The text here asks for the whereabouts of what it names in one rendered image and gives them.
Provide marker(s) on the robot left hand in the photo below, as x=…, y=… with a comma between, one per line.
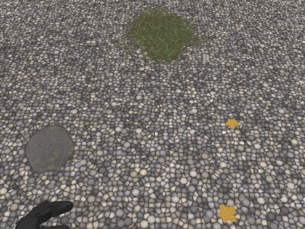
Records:
x=43, y=212

